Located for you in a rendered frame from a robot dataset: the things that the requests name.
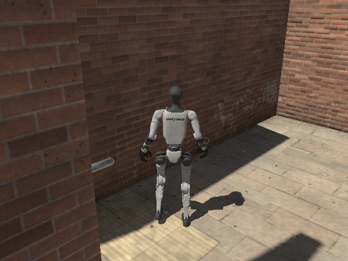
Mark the robot right hand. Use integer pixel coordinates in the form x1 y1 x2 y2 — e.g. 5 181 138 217
196 148 208 159

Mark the robot left forearm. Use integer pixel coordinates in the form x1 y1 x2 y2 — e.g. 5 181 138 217
141 131 153 153

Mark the robot left hand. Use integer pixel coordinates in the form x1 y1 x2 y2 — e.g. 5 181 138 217
139 150 152 162

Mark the left robot upper arm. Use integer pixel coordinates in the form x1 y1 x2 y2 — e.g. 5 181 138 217
148 109 164 140

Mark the robot head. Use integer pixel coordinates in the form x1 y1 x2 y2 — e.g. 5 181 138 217
166 86 185 113

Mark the right robot upper arm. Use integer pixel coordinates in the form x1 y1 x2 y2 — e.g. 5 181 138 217
187 110 202 140

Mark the robot right forearm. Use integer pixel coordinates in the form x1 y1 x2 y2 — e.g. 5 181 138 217
197 132 207 150

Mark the right robot foot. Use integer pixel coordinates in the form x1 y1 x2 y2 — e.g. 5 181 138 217
182 213 189 227

